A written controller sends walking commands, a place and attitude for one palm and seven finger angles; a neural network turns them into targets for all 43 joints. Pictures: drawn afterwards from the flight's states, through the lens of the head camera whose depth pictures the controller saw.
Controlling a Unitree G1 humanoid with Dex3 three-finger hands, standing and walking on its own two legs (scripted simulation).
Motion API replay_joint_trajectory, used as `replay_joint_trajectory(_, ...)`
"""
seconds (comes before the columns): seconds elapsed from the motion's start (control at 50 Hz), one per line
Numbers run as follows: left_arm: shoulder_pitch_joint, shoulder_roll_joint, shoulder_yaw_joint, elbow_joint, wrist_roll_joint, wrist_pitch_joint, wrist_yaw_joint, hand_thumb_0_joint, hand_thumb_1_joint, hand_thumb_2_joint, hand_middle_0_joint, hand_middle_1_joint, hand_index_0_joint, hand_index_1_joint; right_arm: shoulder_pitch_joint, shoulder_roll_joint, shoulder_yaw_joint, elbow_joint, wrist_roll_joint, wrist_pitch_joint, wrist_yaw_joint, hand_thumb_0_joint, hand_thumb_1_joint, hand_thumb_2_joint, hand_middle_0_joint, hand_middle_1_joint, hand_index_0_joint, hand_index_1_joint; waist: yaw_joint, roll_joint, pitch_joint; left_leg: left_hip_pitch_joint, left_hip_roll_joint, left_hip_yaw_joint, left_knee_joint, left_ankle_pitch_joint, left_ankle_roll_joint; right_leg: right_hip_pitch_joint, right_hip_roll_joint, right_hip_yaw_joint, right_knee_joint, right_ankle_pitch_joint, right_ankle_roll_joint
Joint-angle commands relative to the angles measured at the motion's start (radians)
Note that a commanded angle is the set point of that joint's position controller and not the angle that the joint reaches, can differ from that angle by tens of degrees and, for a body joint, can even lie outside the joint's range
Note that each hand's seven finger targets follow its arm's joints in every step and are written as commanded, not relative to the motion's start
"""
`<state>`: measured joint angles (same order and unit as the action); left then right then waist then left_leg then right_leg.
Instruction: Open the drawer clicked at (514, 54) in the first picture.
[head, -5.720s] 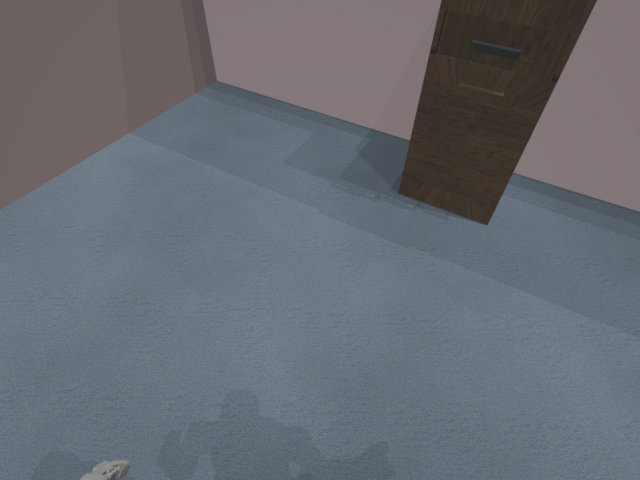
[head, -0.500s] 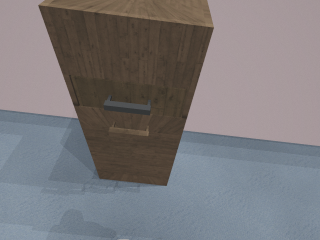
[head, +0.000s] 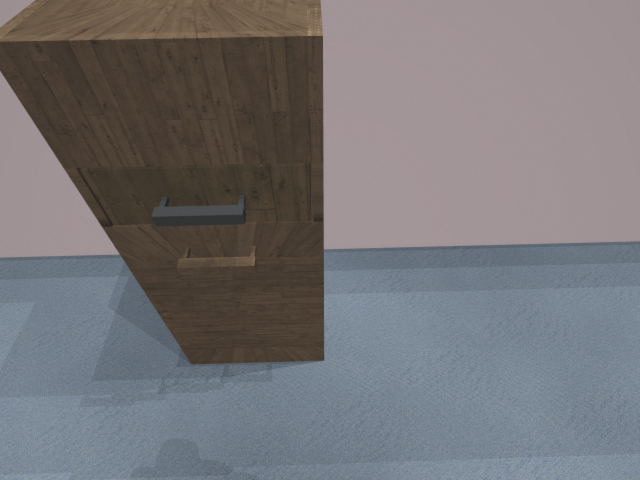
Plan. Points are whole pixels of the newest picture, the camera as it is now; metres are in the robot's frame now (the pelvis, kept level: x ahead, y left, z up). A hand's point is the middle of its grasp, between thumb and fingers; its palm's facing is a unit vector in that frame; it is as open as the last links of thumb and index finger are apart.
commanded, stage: come to a stop and stand still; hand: left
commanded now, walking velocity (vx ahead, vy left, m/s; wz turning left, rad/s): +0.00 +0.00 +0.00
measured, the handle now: (201, 207) +0.55 +0.24 -0.01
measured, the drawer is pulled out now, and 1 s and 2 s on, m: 0.00 0.00 0.00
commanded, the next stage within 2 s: look again from close up in 0.50 s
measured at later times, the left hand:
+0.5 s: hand out of the picture -0.03 +0.12 -0.17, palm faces +0.09 -0.98 -0.18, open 7.2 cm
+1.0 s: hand out of the picture -0.05 +0.16 -0.16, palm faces +0.04 -0.97 -0.22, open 7.3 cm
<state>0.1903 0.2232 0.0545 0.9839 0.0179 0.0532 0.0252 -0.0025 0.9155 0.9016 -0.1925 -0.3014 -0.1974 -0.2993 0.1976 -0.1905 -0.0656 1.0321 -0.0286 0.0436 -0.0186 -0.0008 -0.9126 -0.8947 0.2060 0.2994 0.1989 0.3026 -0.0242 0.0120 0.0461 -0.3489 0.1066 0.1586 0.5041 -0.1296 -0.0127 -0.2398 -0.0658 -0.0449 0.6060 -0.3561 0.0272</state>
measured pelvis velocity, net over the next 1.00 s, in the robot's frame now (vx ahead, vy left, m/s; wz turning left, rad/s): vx -0.05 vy -0.02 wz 0.01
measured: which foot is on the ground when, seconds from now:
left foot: down 0.00-0.00, up 0.02-0.32, down 0.34-1.00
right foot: down 0.00-1.00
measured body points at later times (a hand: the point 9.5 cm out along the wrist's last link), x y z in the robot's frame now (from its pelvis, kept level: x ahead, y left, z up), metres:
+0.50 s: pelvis -0.03 -0.05 +0.01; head -0.02 -0.04 +0.46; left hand -0.04 +0.17 -0.15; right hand -0.03 -0.27 -0.15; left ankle -0.07 +0.08 -0.73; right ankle -0.01 -0.13 -0.73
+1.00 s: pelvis -0.05 -0.02 +0.01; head -0.05 -0.04 +0.46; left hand -0.05 +0.21 -0.14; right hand -0.07 -0.21 -0.16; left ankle -0.07 +0.08 -0.73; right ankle -0.01 -0.13 -0.73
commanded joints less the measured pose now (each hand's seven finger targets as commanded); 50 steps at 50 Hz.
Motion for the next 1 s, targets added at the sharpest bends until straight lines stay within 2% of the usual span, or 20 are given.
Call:
replay_joint_trajectory(0.0,0.080,0.176,0.016,-0.034,0.014,-0.034,0.010,0.000,0.900,0.900,-0.200,-0.300,-0.200,-0.300,-0.020,-0.040,-0.010,-0.092,0.016,0.005,0.013,0.000,-0.900,-0.900,0.200,0.300,0.200,0.300,0.047,-0.322,0.036,-0.101,-0.044,-0.113,0.239,-0.396,-0.010,-0.124,-0.293,0.352,-0.475,-0.117,-0.139)
replay_joint_trajectory(0.02,0.022,0.167,0.008,-0.052,0.014,-0.034,0.011,0.000,0.900,0.900,-0.200,-0.300,-0.200,-0.300,-0.013,-0.053,-0.014,-0.089,0.014,0.009,0.020,0.000,-0.900,-0.900,0.200,0.300,0.200,0.300,0.026,-0.230,0.031,-0.054,-0.043,-0.156,0.321,-0.363,0.003,-0.200,-0.281,0.301,-0.484,-0.209,-0.166)
replay_joint_trajectory(0.04,-0.013,0.151,0.014,-0.054,0.011,-0.040,0.012,0.000,0.900,0.900,-0.200,-0.300,-0.200,-0.300,0.003,-0.053,-0.016,-0.069,0.009,0.018,0.019,0.000,-0.900,-0.900,0.200,0.300,0.200,0.300,0.016,-0.305,0.057,-0.069,-0.049,-0.169,0.375,-0.320,0.007,-0.234,-0.227,0.279,-0.484,-0.240,-0.137)
replay_joint_trajectory(0.06,-0.030,0.119,0.008,-0.049,0.009,-0.043,0.016,0.000,0.900,0.900,-0.200,-0.300,-0.200,-0.300,0.032,-0.054,-0.014,-0.049,0.008,0.020,0.016,0.000,-0.900,-0.900,0.200,0.300,0.200,0.300,0.000,-0.310,0.072,-0.066,-0.047,-0.168,0.400,-0.282,0.008,-0.220,-0.196,0.245,-0.472,-0.183,-0.124)
replay_joint_trajectory(0.1,-0.021,0.069,-0.008,-0.036,0.002,-0.052,0.010,0.000,0.900,0.900,-0.200,-0.300,-0.200,-0.300,0.083,-0.049,-0.009,-0.009,0.009,0.007,0.015,0.000,-0.900,-0.900,0.200,0.300,0.200,0.300,-0.016,-0.222,0.071,-0.069,-0.053,-0.152,0.434,-0.214,0.000,-0.145,-0.137,0.145,-0.409,0.029,-0.120)
replay_joint_trajectory(0.16,0.056,0.057,-0.007,-0.008,0.000,-0.064,0.011,0.000,0.900,0.900,-0.200,-0.300,-0.200,-0.300,0.089,-0.035,-0.001,0.004,0.016,-0.009,0.007,0.000,-0.900,-0.900,0.200,0.300,0.200,0.300,0.015,-0.157,-0.006,-0.045,-0.056,-0.134,0.330,-0.246,-0.017,0.016,-0.148,0.127,-0.338,0.283,-0.150)
replay_joint_trajectory(0.22,0.113,0.073,-0.001,0.025,0.001,-0.066,0.013,0.000,0.900,0.900,-0.200,-0.300,-0.200,-0.300,0.065,-0.017,0.013,0.004,0.018,-0.018,-0.004,0.000,-0.900,-0.900,0.200,0.300,0.200,0.300,0.046,-0.141,-0.040,0.005,-0.049,-0.129,0.154,-0.295,-0.018,0.099,-0.182,0.188,-0.303,0.389,-0.188)
replay_joint_trajectory(0.28,0.099,0.057,-0.006,0.053,-0.011,-0.067,0.015,0.000,0.900,0.900,-0.200,-0.300,-0.200,-0.300,0.137,-0.005,0.027,0.051,0.022,-0.033,-0.014,0.000,-0.900,-0.900,0.200,0.300,0.200,0.300,0.017,-0.098,-0.080,0.180,-0.049,-0.150,-0.118,-0.111,-0.004,0.084,-0.146,0.179,-0.259,0.375,-0.139)
replay_joint_trajectory(0.32,0.112,0.016,-0.018,0.066,-0.023,-0.070,0.010,0.000,0.900,0.900,-0.200,-0.300,-0.200,-0.300,0.147,-0.043,0.031,0.072,0.016,-0.053,-0.023,0.000,-0.900,-0.900,0.200,0.300,0.200,0.300,0.033,0.025,-0.108,0.260,0.038,-0.224,-0.134,0.130,0.033,0.063,-0.056,0.108,-0.231,0.379,-0.071)
replay_joint_trajectory(0.36,0.111,0.009,-0.020,0.080,-0.020,-0.069,0.011,0.000,0.900,0.900,-0.200,-0.300,-0.200,-0.300,0.129,-0.057,0.035,0.079,0.015,-0.052,-0.030,0.000,-0.900,-0.900,0.200,0.300,0.200,0.300,0.041,0.020,-0.095,0.225,0.052,-0.206,-0.111,0.120,0.036,0.093,-0.041,0.097,-0.251,0.362,-0.045)
replay_joint_trajectory(0.4,0.095,0.025,-0.021,0.107,-0.019,-0.064,0.010,0.000,0.900,0.900,-0.200,-0.300,-0.200,-0.300,0.113,-0.028,0.042,0.095,0.016,-0.052,-0.029,0.000,-0.900,-0.900,0.200,0.300,0.200,0.300,0.040,0.099,-0.071,0.183,0.036,-0.203,-0.161,0.093,0.034,0.138,-0.045,0.073,-0.243,0.346,-0.049)
replay_joint_trajectory(0.5,0.112,0.014,-0.031,0.137,-0.013,-0.058,0.006,0.000,0.900,0.900,-0.200,-0.300,-0.200,-0.300,0.119,-0.018,0.049,0.102,0.015,-0.040,-0.028,0.000,-0.900,-0.900,0.200,0.300,0.200,0.300,0.034,0.010,0.067,0.136,0.007,-0.189,-0.206,-0.107,0.028,0.068,-0.044,0.101,-0.328,0.156,-0.048)
replay_joint_trajectory(0.56,0.124,0.014,-0.034,0.144,-0.012,-0.058,0.006,0.000,0.900,0.900,-0.200,-0.300,-0.200,-0.300,0.134,-0.019,0.050,0.102,0.015,-0.037,-0.025,0.000,-0.900,-0.900,0.200,0.300,0.200,0.300,0.030,-0.017,0.090,0.146,-0.004,-0.181,-0.210,-0.135,0.030,0.031,-0.045,0.109,-0.357,0.085,-0.048)
replay_joint_trajectory(0.58,0.229,0.042,-0.036,0.161,0.004,-0.095,0.050,0.000,0.900,0.900,-0.200,-0.300,-0.200,-0.300,0.050,-0.074,0.045,0.040,0.023,-0.064,-0.009,0.000,-0.900,-0.900,0.200,0.300,0.200,0.300,0.067,-0.005,0.104,0.064,-0.019,-0.107,0.005,-0.136,-0.004,0.050,-0.098,0.141,-0.277,0.580,0.014)
replay_joint_trajectory(0.6,0.212,0.086,-0.028,0.123,0.002,-0.104,0.044,0.000,0.900,0.900,-0.200,-0.300,-0.200,-0.300,0.119,-0.003,0.049,0.006,0.023,-0.051,-0.010,0.000,-0.900,-0.900,0.200,0.300,0.200,0.300,0.015,-0.029,-0.005,0.087,-0.053,-0.151,0.048,-0.252,0.008,0.078,-0.165,0.221,-0.305,0.436,-0.045)
replay_joint_trajectory(0.62,0.166,0.069,-0.034,0.111,0.001,-0.107,0.034,0.000,0.900,0.900,-0.200,-0.300,-0.200,-0.300,0.147,-0.008,0.049,0.015,0.020,-0.053,-0.008,0.000,-0.900,-0.900,0.200,0.300,0.200,0.300,-0.004,0.020,-0.016,0.134,-0.043,-0.155,0.019,-0.240,0.014,0.019,-0.158,0.198,-0.322,0.220,-0.110)
replay_joint_trajectory(0.64,0.141,0.061,-0.034,0.104,0.002,-0.105,0.027,0.000,0.900,0.900,-0.200,-0.300,-0.200,-0.300,0.187,-0.006,0.052,0.022,0.018,-0.058,-0.003,0.000,-0.900,-0.900,0.200,0.300,0.200,0.300,-0.018,0.024,-0.036,0.172,-0.039,-0.155,-0.018,-0.178,0.018,-0.036,-0.119,0.163,-0.325,0.009,-0.121)
replay_joint_trajectory(0.66,0.125,0.055,-0.031,0.090,-0.001,-0.103,0.023,0.000,0.900,0.900,-0.200,-0.300,-0.200,-0.300,0.217,-0.007,0.054,0.017,0.011,-0.063,0.001,0.000,-0.900,-0.900,0.200,0.300,0.200,0.300,-0.023,0.048,-0.062,0.187,-0.040,-0.166,-0.042,-0.141,0.028,-0.042,-0.086,0.129,-0.282,-0.015,-0.113)
replay_joint_trajectory(0.78,0.148,-0.001,-0.049,0.099,-0.006,-0.084,0.006,0.000,0.900,0.900,-0.200,-0.300,-0.200,-0.300,0.189,-0.037,0.066,-0.005,0.010,-0.074,-0.006,0.000,-0.900,-0.900,0.200,0.300,0.200,0.300,0.020,0.005,0.089,0.004,-0.003,-0.241,-0.191,-0.211,0.061,-0.008,-0.023,0.078,-0.211,0.028,-0.080)
replay_joint_trajectory(0.98,0.162,-0.008,-0.053,0.110,-0.011,-0.082,0.007,0.000,0.900,0.900,-0.200,-0.300,-0.200,-0.300,0.223,-0.035,0.079,0.041,0.013,-0.088,-0.012,0.000,-0.900,-0.900,0.200,0.300,0.200,0.300,0.034,-0.018,0.061,0.031,-0.004,-0.240,-0.222,-0.127,0.065,0.062,-0.031,0.063,-0.177,0.166,-0.069)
